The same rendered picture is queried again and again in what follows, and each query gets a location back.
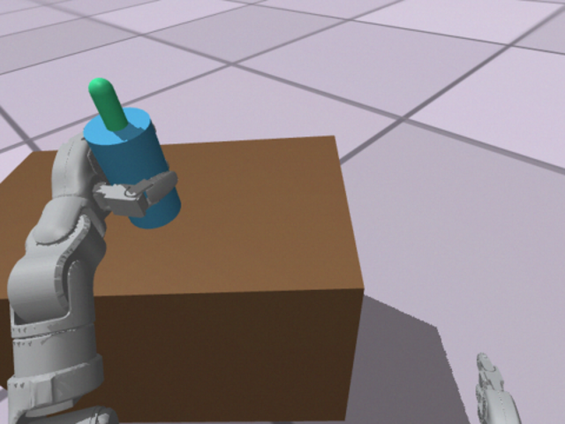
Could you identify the left robot hand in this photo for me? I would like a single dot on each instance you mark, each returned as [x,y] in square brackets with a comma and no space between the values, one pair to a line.
[76,172]

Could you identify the right robot hand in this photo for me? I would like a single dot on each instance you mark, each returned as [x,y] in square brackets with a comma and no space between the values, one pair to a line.
[495,406]

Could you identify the bottle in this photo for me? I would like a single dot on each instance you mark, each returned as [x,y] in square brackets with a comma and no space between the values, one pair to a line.
[125,145]

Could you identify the left robot arm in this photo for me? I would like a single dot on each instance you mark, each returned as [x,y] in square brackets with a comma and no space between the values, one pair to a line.
[51,296]

